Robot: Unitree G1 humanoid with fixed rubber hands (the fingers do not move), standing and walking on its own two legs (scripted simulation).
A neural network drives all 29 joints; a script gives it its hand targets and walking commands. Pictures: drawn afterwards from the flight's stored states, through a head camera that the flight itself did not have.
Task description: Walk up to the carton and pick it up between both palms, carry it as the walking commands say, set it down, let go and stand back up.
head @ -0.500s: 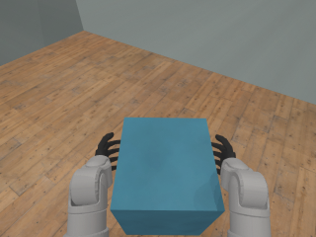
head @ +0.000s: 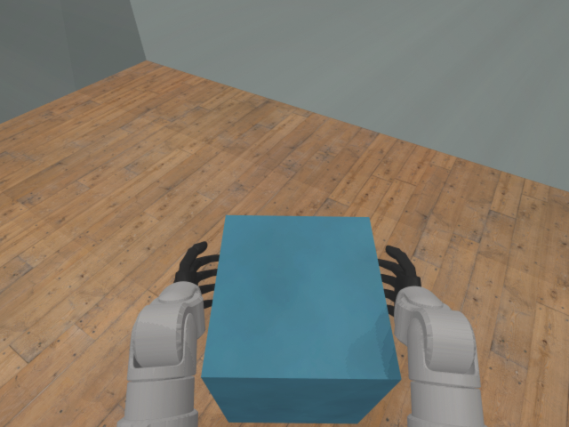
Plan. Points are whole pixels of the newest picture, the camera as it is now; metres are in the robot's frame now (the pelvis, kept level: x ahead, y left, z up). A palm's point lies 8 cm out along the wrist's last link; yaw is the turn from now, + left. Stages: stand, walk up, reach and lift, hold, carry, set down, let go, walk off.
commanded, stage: carry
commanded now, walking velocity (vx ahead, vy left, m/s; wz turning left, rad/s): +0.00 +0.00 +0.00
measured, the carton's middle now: (295, 325) +0.27 +0.00 +0.00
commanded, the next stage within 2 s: hold in 0.84 s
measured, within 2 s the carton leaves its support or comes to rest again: neither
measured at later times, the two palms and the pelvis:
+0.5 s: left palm (195, 291) +0.28 +0.14 +0.07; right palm (409, 296) +0.28 -0.15 +0.07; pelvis +0.01 -0.01 +0.00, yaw +0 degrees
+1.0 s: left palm (201, 312) +0.27 +0.13 +0.03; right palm (408, 318) +0.26 -0.16 +0.03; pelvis +0.01 -0.01 +0.01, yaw -7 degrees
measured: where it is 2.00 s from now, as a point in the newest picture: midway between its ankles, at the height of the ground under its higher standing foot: outside the picture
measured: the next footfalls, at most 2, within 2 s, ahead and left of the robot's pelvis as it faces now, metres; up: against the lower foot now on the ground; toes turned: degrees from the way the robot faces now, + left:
none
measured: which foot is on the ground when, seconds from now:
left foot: down 0.00-1.00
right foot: down 0.00-1.00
